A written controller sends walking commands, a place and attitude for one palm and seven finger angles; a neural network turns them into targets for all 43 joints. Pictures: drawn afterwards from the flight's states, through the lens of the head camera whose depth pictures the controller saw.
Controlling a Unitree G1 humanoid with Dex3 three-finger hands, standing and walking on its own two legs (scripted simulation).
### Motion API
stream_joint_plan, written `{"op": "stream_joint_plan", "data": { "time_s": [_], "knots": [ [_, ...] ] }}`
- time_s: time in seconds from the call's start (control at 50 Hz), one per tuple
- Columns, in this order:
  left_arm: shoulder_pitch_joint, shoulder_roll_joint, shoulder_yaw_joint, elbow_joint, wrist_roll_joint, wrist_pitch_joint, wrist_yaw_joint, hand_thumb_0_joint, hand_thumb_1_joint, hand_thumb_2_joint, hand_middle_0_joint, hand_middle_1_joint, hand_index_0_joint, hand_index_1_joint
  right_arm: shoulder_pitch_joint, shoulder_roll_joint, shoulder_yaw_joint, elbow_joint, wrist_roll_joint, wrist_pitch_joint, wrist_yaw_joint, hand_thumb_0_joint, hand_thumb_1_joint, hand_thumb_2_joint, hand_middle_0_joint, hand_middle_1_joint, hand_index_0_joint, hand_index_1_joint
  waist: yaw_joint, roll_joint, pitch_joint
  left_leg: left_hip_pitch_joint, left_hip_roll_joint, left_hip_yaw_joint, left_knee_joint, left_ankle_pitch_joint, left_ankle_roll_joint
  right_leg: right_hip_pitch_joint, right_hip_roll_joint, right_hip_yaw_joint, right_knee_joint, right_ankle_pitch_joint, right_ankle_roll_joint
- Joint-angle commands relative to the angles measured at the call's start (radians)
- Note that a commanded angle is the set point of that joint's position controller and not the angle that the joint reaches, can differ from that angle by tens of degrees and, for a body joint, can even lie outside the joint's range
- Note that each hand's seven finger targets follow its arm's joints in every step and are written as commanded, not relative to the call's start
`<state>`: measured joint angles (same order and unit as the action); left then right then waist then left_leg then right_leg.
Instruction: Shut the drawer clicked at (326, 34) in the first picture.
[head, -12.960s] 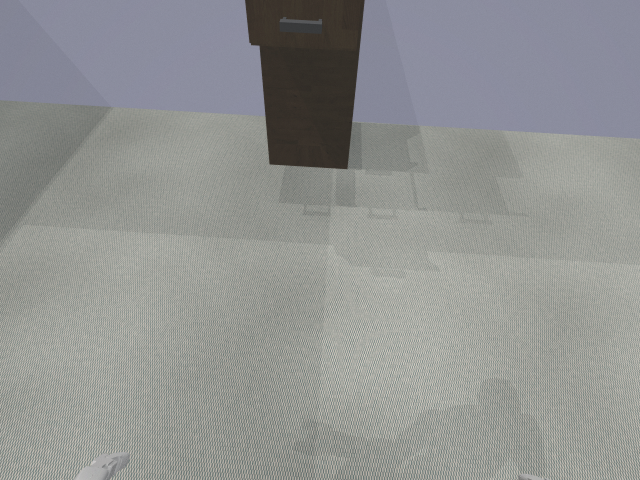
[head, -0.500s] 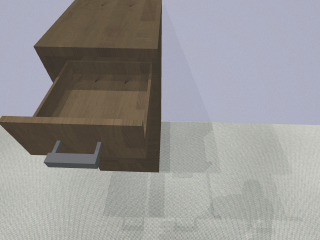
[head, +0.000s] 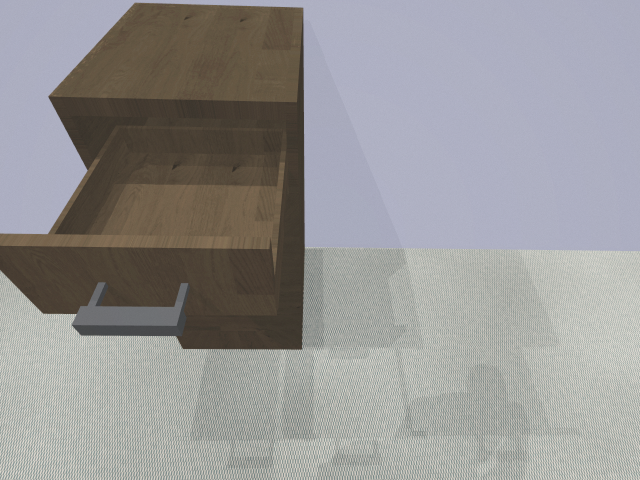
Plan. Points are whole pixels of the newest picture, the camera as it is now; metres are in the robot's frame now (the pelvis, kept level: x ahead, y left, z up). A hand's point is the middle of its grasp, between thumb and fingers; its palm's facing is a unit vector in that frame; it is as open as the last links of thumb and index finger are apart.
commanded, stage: come to a stop and stand still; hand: left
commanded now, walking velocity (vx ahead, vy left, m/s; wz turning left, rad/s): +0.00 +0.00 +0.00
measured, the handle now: (137, 305) +0.32 +0.26 +0.03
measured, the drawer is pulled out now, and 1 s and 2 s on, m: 0.29 0.29 0.26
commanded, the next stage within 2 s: look again from close up in 0.66 s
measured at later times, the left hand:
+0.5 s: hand out of the picture -0.04 +0.19 -0.17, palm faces +0.02 -0.99 -0.16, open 7.4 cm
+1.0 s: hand out of the picture -0.02 +0.19 -0.17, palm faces +0.01 -0.99 -0.13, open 7.4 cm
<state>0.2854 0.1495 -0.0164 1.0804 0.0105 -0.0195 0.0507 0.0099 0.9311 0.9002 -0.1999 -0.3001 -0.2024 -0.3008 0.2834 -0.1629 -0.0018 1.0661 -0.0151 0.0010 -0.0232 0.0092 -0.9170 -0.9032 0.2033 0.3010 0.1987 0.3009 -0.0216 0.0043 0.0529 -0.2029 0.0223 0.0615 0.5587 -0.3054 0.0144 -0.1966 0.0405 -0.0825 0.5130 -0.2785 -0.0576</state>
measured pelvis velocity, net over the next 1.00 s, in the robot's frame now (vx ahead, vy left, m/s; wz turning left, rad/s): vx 0.00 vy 0.05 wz -0.01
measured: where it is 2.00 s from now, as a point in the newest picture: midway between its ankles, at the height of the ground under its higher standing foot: outside the picture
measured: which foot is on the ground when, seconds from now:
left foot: down 0.00-1.00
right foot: down 0.00-1.00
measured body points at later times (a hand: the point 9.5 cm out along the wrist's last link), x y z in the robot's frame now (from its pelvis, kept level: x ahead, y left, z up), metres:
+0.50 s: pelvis -0.01 +0.04 +0.01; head -0.01 +0.04 +0.46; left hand -0.04 +0.25 -0.16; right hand -0.03 -0.17 -0.15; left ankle -0.01 +0.10 -0.73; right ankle +0.00 -0.08 -0.73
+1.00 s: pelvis +0.00 +0.05 +0.01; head +0.00 +0.06 +0.46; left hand -0.02 +0.24 -0.16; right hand -0.02 -0.17 -0.15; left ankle -0.01 +0.10 -0.73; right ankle +0.00 -0.08 -0.73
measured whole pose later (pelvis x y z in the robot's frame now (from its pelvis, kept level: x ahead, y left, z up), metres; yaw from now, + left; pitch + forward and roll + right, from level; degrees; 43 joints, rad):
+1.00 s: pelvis +0.00 +0.05 +0.01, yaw -1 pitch -1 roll +0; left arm 0.34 0.11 -0.02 1.10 0.01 -0.01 0.05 0.01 0.91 0.90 -0.20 -0.30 -0.20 -0.30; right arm 0.31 -0.12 0.02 1.14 -0.01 -0.03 -0.03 0.00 -0.91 -0.90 0.20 0.30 0.20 0.30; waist 0.00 -0.02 0.02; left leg -0.16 -0.06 0.10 0.41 -0.24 0.09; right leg -0.19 -0.03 -0.04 0.44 -0.23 0.02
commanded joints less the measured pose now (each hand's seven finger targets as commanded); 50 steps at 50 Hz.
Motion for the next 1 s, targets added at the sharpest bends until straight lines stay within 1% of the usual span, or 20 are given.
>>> {"op": "stream_joint_plan", "data": {
  "time_s": [0.0, 0.02, 0.1, 0.14, 0.2, 0.22, 0.28, 0.36, 0.4, 0.52, 0.54, 0.62, 0.66, 0.7, 0.74, 0.8, 0.82, 0.88, 0.92, 0.98],
  "knots": [
    [0.022, 0.105, 0.020, -0.057, 0.001, -0.008, -0.002, 0.000, 0.900, 0.900, -0.200, -0.300, -0.200, -0.300, 0.059, -0.059, -0.004, -0.032, -0.002, -0.011, 0.002, 0.000, -0.900, -0.900, 0.200, 0.300, 0.200, 0.300, 0.002, 0.082, 0.085, -0.055, 0.076, -0.107, -0.157, 0.043, 0.013, -0.096, -0.152, 0.171, -0.176, -0.037, -0.013],
    [0.036, 0.102, 0.018, -0.049, 0.005, -0.009, -0.003, 0.000, 0.900, 0.900, -0.200, -0.300, -0.200, -0.300, 0.065, -0.061, -0.003, -0.027, -0.003, -0.014, 0.003, 0.000, -0.900, -0.900, 0.200, 0.300, 0.200, 0.300, 0.008, 0.070, 0.096, -0.067, 0.090, -0.124, -0.178, 0.054, 0.020, -0.086, -0.139, 0.159, -0.173, -0.025, -0.006],
    [0.067, 0.087, 0.013, -0.033, 0.002, -0.009, -0.010, 0.000, 0.900, 0.900, -0.200, -0.300, -0.200, -0.300, 0.075, -0.080, -0.003, -0.029, -0.003, -0.017, 0.000, 0.000, -0.900, -0.900, 0.200, 0.300, 0.200, 0.300, 0.009, 0.012, 0.092, -0.086, 0.077, -0.132, -0.222, -0.033, 0.023, -0.072, -0.137, 0.162, -0.184, -0.063, 0.001],
    [0.075, 0.081, 0.012, -0.036, 0.004, -0.007, -0.010, 0.000, 0.900, 0.900, -0.200, -0.300, -0.200, -0.300, 0.082, -0.087, -0.003, -0.027, -0.003, -0.021, -0.001, 0.000, -0.900, -0.900, 0.200, 0.300, 0.200, 0.300, 0.011, 0.036, 0.076, -0.089, 0.086, -0.143, -0.248, -0.049, 0.026, -0.053, -0.132, 0.146, -0.169, -0.034, 0.005],
    [0.091, 0.074, 0.012, -0.031, 0.003, -0.007, -0.012, 0.000, 0.900, 0.900, -0.200, -0.300, -0.200, -0.300, 0.078, -0.091, -0.004, -0.025, -0.002, -0.026, -0.002, 0.000, -0.900, -0.900, 0.200, 0.300, 0.200, 0.300, 0.017, 0.024, 0.047, -0.095, 0.089, -0.155, -0.269, -0.065, 0.031, -0.021, -0.131, 0.131, -0.152, 0.005, 0.010],
    [0.093, 0.076, 0.013, -0.032, 0.004, -0.007, -0.011, 0.000, 0.900, 0.900, -0.200, -0.300, -0.200, -0.300, 0.084, -0.090, -0.005, -0.020, -0.002, -0.028, -0.003, 0.000, -0.900, -0.900, 0.200, 0.300, 0.200, 0.300, 0.017, 0.011, 0.018, -0.083, 0.093, -0.160, -0.269, -0.036, 0.033, -0.001, -0.131, 0.122, -0.145, 0.031, 0.011],
    [0.101, 0.064, 0.010, -0.024, 0.003, -0.008, -0.011, 0.000, 0.900, 0.900, -0.200, -0.300, -0.200, -0.300, 0.089, -0.090, -0.002, -0.009, 0.000, -0.032, -0.003, 0.000, -0.900, -0.900, 0.200, 0.300, 0.200, 0.300, 0.018, -0.014, 0.035, -0.087, 0.092, -0.157, -0.278, -0.036, 0.033, -0.007, -0.136, 0.123, -0.141, 0.043, 0.015],
    [0.114, 0.056, 0.009, -0.017, 0.003, -0.009, -0.010, 0.000, 0.900, 0.900, -0.200, -0.300, -0.200, -0.300, 0.095, -0.082, -0.001, 0.007, 0.002, -0.034, -0.004, 0.000, -0.900, -0.900, 0.200, 0.300, 0.200, 0.300, 0.020, -0.012, 0.039, -0.087, 0.093, -0.158, -0.288, -0.021, 0.035, -0.004, -0.138, 0.117, -0.133, 0.068, 0.018],
    [0.122, 0.053, 0.008, -0.012, 0.003, -0.008, -0.010, 0.000, 0.900, 0.900, -0.200, -0.300, -0.200, -0.300, 0.098, -0.082, 0.001, 0.014, 0.003, -0.035, -0.004, 0.000, -0.900, -0.900, 0.200, 0.300, 0.200, 0.300, 0.020, 0.004, 0.051, -0.092, 0.094, -0.160, -0.299, -0.031, 0.035, -0.008, -0.137, 0.115, -0.130, 0.070, 0.018],
    [0.134, 0.050, 0.008, -0.002, 0.003, -0.009, -0.006, 0.000, 0.900, 0.900, -0.200, -0.300, -0.200, -0.300, 0.105, -0.066, 0.004, 0.036, 0.006, -0.039, -0.007, 0.000, -0.900, -0.900, 0.200, 0.300, 0.200, 0.300, 0.022, -0.020, 0.026, -0.052, 0.091, -0.145, -0.282, 0.062, 0.037, 0.005, -0.144, 0.113, -0.126, 0.117, 0.022],
    [0.135, 0.045, 0.006, 0.001, 0.003, -0.009, -0.006, 0.000, 0.900, 0.900, -0.200, -0.300, -0.200, -0.300, 0.104, -0.068, 0.005, 0.038, 0.006, -0.039, -0.007, 0.000, -0.900, -0.900, 0.200, 0.300, 0.200, 0.300, 0.023, -0.018, 0.037, -0.056, 0.089, -0.140, -0.278, 0.061, 0.036, -0.001, -0.145, 0.115, -0.127, 0.114, 0.023],
    [0.138, 0.044, 0.008, 0.003, 0.003, -0.008, -0.004, 0.000, 0.900, 0.900, -0.200, -0.300, -0.200, -0.300, 0.106, -0.059, 0.005, 0.048, 0.007, -0.039, -0.008, 0.000, -0.900, -0.900, 0.200, 0.300, 0.200, 0.300, 0.020, -0.012, 0.027, -0.035, 0.091, -0.136, -0.275, 0.093, 0.037, 0.001, -0.146, 0.112, -0.127, 0.127, 0.025],
    [0.138, 0.039, 0.006, 0.004, 0.003, -0.007, -0.004, 0.000, 0.900, 0.900, -0.200, -0.300, -0.200, -0.300, 0.103, -0.061, 0.006, 0.051, 0.007, -0.039, -0.009, 0.000, -0.900, -0.900, 0.200, 0.300, 0.200, 0.300, 0.020, -0.005, 0.045, -0.043, 0.091, -0.135, -0.279, 0.084, 0.035, -0.009, -0.144, 0.116, -0.126, 0.121, 0.025],
    [0.140, 0.040, 0.007, 0.006, 0.003, -0.008, -0.004, 0.000, 0.900, 0.900, -0.200, -0.300, -0.200, -0.300, 0.101, -0.058, 0.006, 0.054, 0.007, -0.040, -0.009, 0.000, -0.900, -0.900, 0.200, 0.300, 0.200, 0.300, 0.021, -0.003, 0.045, -0.037, 0.087, -0.128, -0.275, 0.091, 0.035, -0.007, -0.148, 0.117, -0.130, 0.129, 0.025],
    [0.141, 0.037, 0.006, 0.006, 0.003, -0.008, -0.003, 0.000, 0.900, 0.900, -0.200, -0.300, -0.200, -0.300, 0.101, -0.058, 0.006, 0.054, 0.008, -0.039, -0.010, 0.000, -0.900, -0.900, 0.200, 0.300, 0.200, 0.300, 0.021, -0.020, 0.044, -0.033, 0.087, -0.129, -0.271, 0.105, 0.036, -0.006, -0.147, 0.118, -0.131, 0.133, 0.026],
    [0.140, 0.037, 0.007, 0.004, 0.003, -0.007, -0.003, 0.000, 0.900, 0.900, -0.200, -0.300, -0.200, -0.300, 0.100, -0.056, 0.006, 0.057, 0.007, -0.039, -0.009, 0.000, -0.900, -0.900, 0.200, 0.300, 0.200, 0.300, 0.019, 0.000, 0.049, -0.032, 0.087, -0.129, -0.277, 0.094, 0.035, -0.010, -0.146, 0.119, -0.132, 0.132, 0.026],
    [0.141, 0.038, 0.008, 0.003, 0.004, -0.006, -0.003, 0.000, 0.900, 0.900, -0.200, -0.300, -0.200, -0.300, 0.099, -0.056, 0.005, 0.056, 0.008, -0.038, -0.010, 0.000, -0.900, -0.900, 0.200, 0.300, 0.200, 0.300, 0.021, -0.007, 0.047, -0.031, 0.091, -0.131, -0.281, 0.092, 0.036, -0.010, -0.144, 0.115, -0.130, 0.129, 0.028],
    [0.141, 0.034, 0.008, 0.003, 0.003, -0.007, -0.002, 0.000, 0.900, 0.900, -0.200, -0.300, -0.200, -0.300, 0.102, -0.057, 0.006, 0.059, 0.007, -0.042, -0.011, 0.000, -0.900, -0.900, 0.200, 0.300, 0.200, 0.300, 0.019, 0.004, 0.032, -0.015, 0.089, -0.126, -0.271, 0.151, 0.036, -0.001, -0.147, 0.115, -0.124, 0.155, 0.028],
    [0.140, 0.036, 0.008, 0.003, 0.003, -0.005, -0.002, 0.000, 0.900, 0.900, -0.200, -0.300, -0.200, -0.300, 0.102, -0.058, 0.006, 0.060, 0.008, -0.041, -0.012, 0.000, -0.900, -0.900, 0.200, 0.300, 0.200, 0.300, 0.020, -0.006, 0.020, 0.000, 0.094, -0.128, -0.269, 0.168, 0.038, 0.001, -0.144, 0.111, -0.122, 0.155, 0.031],
    [0.141, 0.034, 0.008, 0.004, 0.003, -0.006, -0.002, 0.000, 0.900, 0.900, -0.200, -0.300, -0.200, -0.300, 0.100, -0.055, 0.006, 0.062, 0.008, -0.043, -0.013, 0.000, -0.900, -0.900, 0.200, 0.300, 0.200, 0.300, 0.021, -0.003, 0.031, 0.000, 0.091, -0.123, -0.268, 0.180, 0.037, 0.000, -0.147, 0.116, -0.125, 0.162, 0.031]
  ]
}}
